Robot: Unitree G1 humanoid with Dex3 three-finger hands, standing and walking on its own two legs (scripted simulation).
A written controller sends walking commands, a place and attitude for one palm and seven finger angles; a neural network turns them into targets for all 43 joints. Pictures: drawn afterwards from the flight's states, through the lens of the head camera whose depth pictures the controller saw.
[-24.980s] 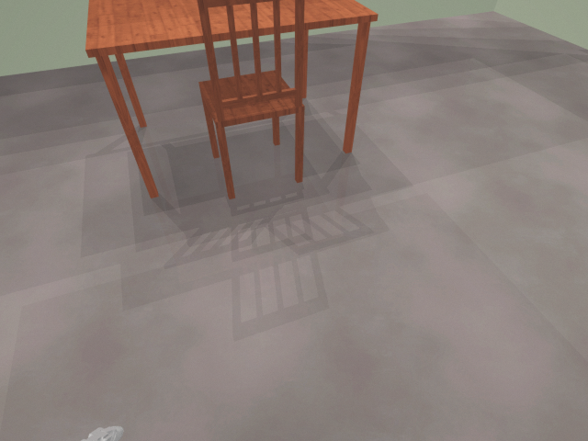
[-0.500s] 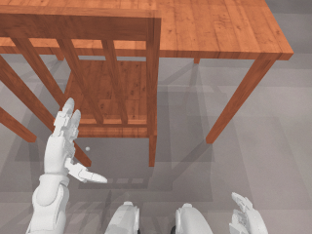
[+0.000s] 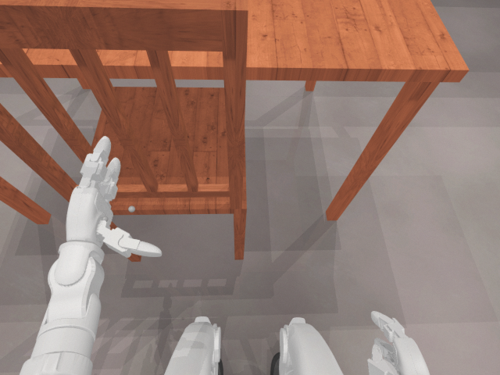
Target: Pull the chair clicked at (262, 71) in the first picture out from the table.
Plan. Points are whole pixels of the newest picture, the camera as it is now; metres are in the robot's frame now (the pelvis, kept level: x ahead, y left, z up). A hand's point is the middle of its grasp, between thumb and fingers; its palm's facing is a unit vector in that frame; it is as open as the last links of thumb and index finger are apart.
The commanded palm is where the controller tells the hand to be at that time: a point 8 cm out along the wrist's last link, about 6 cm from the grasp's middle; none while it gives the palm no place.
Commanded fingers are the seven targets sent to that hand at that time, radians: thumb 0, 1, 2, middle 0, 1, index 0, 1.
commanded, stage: push the fingers through the gap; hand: left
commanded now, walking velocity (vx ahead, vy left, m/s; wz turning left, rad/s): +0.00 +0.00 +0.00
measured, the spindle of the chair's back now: (127, 137) +0.48 +0.21 +0.05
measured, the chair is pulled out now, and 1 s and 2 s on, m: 0.00 0.00 0.00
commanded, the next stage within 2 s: hook a spindle and tug to test in 1.18 s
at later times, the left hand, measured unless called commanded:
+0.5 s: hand (134, 177) +0.41 +0.19 +0.03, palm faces +0.05 -1.00 -0.04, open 16.9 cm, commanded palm +0.39 +0.24 +0.03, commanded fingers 0.00 -0.50 0.30 -0.06 -0.08 -0.06 -0.08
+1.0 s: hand (141, 161) +0.45 +0.19 +0.02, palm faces +0.04 -1.00 -0.04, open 16.9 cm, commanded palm +0.42 +0.24 +0.03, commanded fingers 0.00 -0.50 0.30 -0.06 -0.08 -0.06 -0.08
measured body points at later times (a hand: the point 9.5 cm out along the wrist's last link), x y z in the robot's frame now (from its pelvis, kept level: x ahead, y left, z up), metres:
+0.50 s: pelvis +0.00 +0.01 +0.00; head +0.13 +0.02 +0.43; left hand +0.40 +0.25 +0.04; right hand +0.11 -0.26 -0.11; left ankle +0.03 +0.10 -0.62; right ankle +0.03 -0.11 -0.62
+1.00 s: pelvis +0.01 +0.01 +0.00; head +0.14 +0.02 +0.43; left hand +0.44 +0.24 +0.03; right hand +0.08 -0.25 -0.12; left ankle +0.03 +0.10 -0.62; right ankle +0.03 -0.11 -0.62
